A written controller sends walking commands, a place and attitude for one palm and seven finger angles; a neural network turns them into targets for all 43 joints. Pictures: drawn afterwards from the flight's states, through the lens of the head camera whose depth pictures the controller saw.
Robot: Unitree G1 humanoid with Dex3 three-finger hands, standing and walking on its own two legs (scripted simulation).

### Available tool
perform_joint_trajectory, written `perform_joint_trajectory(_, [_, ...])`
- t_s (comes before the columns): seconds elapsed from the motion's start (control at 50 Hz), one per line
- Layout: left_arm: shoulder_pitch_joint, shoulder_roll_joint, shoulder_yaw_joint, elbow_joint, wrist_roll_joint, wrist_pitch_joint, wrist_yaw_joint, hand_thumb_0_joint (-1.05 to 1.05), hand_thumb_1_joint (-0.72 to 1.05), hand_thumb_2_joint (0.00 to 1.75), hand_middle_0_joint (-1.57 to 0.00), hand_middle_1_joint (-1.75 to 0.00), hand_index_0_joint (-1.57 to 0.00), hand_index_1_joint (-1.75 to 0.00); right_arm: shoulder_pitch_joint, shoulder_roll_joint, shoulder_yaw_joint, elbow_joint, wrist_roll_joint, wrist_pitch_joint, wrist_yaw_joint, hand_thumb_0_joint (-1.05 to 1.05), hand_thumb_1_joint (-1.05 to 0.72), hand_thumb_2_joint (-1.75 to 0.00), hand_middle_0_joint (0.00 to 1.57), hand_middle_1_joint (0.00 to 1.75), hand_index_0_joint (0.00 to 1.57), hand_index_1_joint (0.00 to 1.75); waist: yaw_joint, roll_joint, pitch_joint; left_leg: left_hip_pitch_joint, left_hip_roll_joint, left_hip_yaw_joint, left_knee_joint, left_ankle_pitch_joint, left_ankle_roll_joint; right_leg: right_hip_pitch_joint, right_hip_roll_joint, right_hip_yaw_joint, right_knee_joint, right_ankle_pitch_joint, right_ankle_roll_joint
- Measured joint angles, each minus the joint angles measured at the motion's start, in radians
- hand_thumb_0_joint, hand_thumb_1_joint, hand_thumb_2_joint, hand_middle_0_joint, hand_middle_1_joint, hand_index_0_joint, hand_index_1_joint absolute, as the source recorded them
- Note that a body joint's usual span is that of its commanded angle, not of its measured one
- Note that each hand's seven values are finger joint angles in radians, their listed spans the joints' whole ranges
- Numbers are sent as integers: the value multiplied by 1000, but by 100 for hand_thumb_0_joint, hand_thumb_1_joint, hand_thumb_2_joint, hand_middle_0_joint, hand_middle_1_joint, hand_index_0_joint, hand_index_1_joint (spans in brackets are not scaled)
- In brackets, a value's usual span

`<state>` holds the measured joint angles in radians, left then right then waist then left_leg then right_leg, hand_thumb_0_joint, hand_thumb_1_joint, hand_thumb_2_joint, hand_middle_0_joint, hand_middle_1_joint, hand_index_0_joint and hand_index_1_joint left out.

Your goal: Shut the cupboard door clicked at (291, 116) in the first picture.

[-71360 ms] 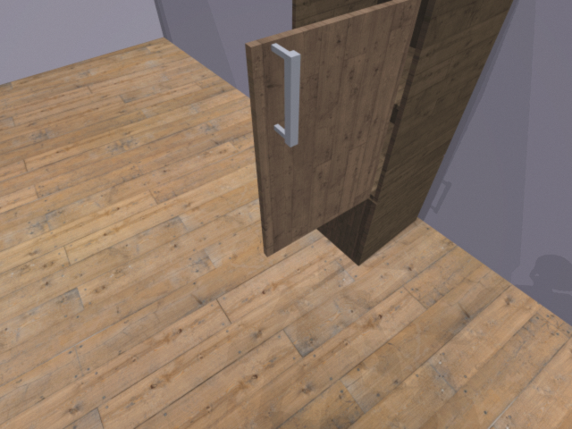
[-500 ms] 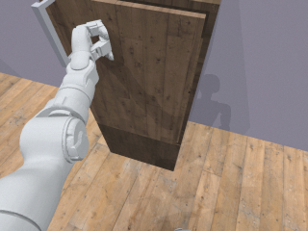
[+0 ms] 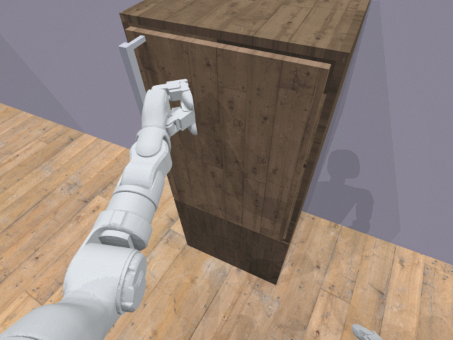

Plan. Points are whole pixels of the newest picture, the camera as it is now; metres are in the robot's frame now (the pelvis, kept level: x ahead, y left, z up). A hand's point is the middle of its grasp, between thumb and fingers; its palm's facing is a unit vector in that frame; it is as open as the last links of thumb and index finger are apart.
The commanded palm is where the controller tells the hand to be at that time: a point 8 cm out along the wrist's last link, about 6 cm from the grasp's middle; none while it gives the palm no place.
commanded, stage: draw the hand back to the body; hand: left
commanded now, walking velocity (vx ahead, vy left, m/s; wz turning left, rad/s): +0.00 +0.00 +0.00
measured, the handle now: (143, 81) +0.60 +0.18 +0.17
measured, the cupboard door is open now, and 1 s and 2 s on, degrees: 0 0 0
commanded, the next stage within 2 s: step back with the hand held close in 1.66 s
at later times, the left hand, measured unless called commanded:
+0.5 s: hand (142, 156) +0.36 +0.13 +0.17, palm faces +0.03 -1.00 -0.03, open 3.1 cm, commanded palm +0.32 +0.18 +0.18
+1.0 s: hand (49, 224) +0.24 +0.22 +0.18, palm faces +0.32 -0.90 -0.29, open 4.0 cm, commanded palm +0.19 +0.27 +0.18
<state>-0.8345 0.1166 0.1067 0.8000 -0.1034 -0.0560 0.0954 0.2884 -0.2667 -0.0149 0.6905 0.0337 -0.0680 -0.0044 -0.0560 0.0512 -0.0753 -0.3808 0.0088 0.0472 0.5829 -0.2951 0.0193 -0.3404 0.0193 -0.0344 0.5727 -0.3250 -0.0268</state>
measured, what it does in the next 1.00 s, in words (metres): stands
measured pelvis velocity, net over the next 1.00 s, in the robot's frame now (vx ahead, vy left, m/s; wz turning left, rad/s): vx -0.01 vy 0.01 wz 0.02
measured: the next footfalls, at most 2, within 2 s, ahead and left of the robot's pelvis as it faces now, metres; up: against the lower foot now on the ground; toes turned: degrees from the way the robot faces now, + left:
none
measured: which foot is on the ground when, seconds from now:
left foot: down 0.00-1.00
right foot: down 0.00-1.00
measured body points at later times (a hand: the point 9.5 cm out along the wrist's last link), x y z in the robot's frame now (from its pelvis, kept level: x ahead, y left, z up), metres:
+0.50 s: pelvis -0.01 +0.00 +0.01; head -0.03 -0.03 +0.46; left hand +0.35 +0.19 +0.18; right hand +0.13 -0.25 -0.10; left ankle +0.00 +0.11 -0.73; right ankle -0.02 -0.10 -0.73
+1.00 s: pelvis -0.01 +0.01 +0.01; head -0.04 -0.03 +0.46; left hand +0.21 +0.27 +0.20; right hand +0.18 -0.20 -0.08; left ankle +0.00 +0.11 -0.73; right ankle -0.02 -0.10 -0.73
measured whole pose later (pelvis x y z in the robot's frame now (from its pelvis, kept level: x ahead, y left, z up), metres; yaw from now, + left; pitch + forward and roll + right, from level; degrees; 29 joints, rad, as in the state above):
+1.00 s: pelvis -0.01 +0.01 +0.01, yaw +1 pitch -5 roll +0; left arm 0.17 0.30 0.17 -0.21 -0.07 -0.05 0.08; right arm 0.18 -0.22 0.05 0.63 0.01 0.00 -0.06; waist 0.05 0.09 0.00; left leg -0.11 -0.01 0.04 0.40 -0.21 0.03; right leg -0.06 0.00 -0.04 0.38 -0.24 -0.01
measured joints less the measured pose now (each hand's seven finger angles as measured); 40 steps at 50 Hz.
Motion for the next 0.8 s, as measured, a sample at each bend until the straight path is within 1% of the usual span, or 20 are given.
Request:
perform_joint_trajectory(0.06, [-37,-11,1,49,-10,67,9,1,90,90,-130,-150,-130,-150,-38,13,18,-13,4,16,-4,1,-91,-90,20,30,20,30,2,-6,1,11,-4,-6,-11,9,-1,11,-4,-6,-6,4,0])
perform_joint_trajectory(0.1, [-53,-15,6,71,-15,83,20,1,90,90,-130,-150,-130,-150,-55,22,28,-25,3,20,-6,1,-91,-90,20,30,20,30,1,-9,9,13,-5,-8,-15,15,-1,13,-5,-9,-7,7,-2])
perform_joint_trajectory(0.14, [-52,-18,21,66,-14,73,25,1,90,90,-130,-150,-130,-150,-63,29,34,-36,-2,18,-6,1,-91,-90,20,30,20,30,2,-10,16,12,-5,-7,-17,19,-2,9,-5,-7,-6,9,-3])
perform_joint_trajectory(0.16, [-37,-20,33,47,-14,59,25,2,90,90,-130,-150,-130,-150,-62,32,36,-42,-4,18,-5,1,-91,-90,20,30,20,30,3,-10,16,13,-5,-3,-19,20,-3,7,-4,-3,-5,10,-4])
perform_joint_trajectory(0.22, [51,-11,58,-42,-7,8,12,2,90,90,-130,-150,-130,-150,-44,38,40,-54,-7,21,-2,1,-91,-90,20,30,20,30,11,-5,6,28,-2,13,-31,21,-3,11,-1,13,-6,11,-4])
perform_joint_trajectory(0.26, [121,4,59,-100,3,-6,-8,2,90,90,-130,-150,-130,-150,-23,38,39,-55,-4,28,0,1,-91,-90,20,30,20,30,18,0,-4,45,0,19,-39,19,-4,24,0,19,-10,10,-4])
perform_joint_trajectory(0.28, [156,13,57,-127,4,-2,-20,1,90,90,-130,-150,-130,-150,-14,37,39,-55,0,35,0,1,-91,-90,20,30,20,30,21,2,-8,56,0,20,-43,18,-4,34,1,21,-13,9,-4])
perform_joint_trajectory(0.32, [220,33,50,-181,-5,27,-48,1,90,90,-130,-150,-130,-150,1,33,40,-51,10,50,-3,1,-90,-90,20,30,20,30,28,4,-6,80,1,19,-51,17,-5,60,3,20,-24,10,-5])
perform_joint_trajectory(0.38, [304,56,44,-268,-39,88,-87,1,90,90,-130,-150,-130,-150,8,24,41,-46,24,67,-19,1,-90,-90,20,30,21,30,39,3,9,113,4,13,-61,20,-6,100,6,14,-45,16,-5])
perform_joint_trajectory(0.42, [356,65,36,-342,-57,121,-104,1,90,90,-130,-150,-130,-150,4,17,39,-45,28,67,-32,1,-90,-90,20,30,20,30,47,3,22,131,5,9,-67,24,-6,123,7,10,-59,22,-6])
perform_joint_trajectory(0.54, [488,72,8,-565,-83,156,-138,2,90,90,-130,-150,-130,-150,-41,-1,35,-51,32,44,-57,1,-91,-90,20,30,20,30,67,5,32,167,-1,-2,-81,34,-3,166,2,-1,-79,33,-4])
perform_joint_trajectory(0.6, [531,80,12,-620,-94,195,-157,2,90,90,-128,-147,-128,-148,-77,-1,44,-61,35,45,-61,1,-91,-90,20,30,20,30,72,6,24,181,-5,-6,-88,40,-2,181,-2,-5,-85,35,-2])
perform_joint_trajectory(0.62, [552,89,6,-641,-78,192,-148,1,90,90,-127,-146,-127,-146,-92,1,47,-66,30,45,-61,1,-91,-90,20,30,20,30,70,6,26,188,-7,-7,-93,43,-2,188,-3,-5,-88,37,-1])
perform_joint_trajectory(0.66, [614,108,-6,-688,-45,146,-118,1,90,90,-124,-143,-124,-143,-120,11,52,-81,18,43,-60,1,-91,-90,20,30,20,30,65,7,36,201,-9,-6,-110,53,-2,199,-4,-4,-101,45,1])
perform_joint_trajectory(0.7, [686,119,-11,-741,-23,110,-95,1,90,90,-120,-139,-120,-139,-138,21,56,-99,11,45,-57,1,-91,-90,20,30,20,30,65,7,48,211,-9,-4,-127,63,-1,208,-5,-3,-117,55,1])
perform_joint_trajectory(0.8, [845,140,-14,-866,12,61,-61,1,90,90,-109,-126,-109,-127,-143,39,64,-111,-5,55,-53,1,-91,-90,20,30,20,30,86,6,75,235,-11,-7,-157,80,1,237,-5,-5,-155,76,2])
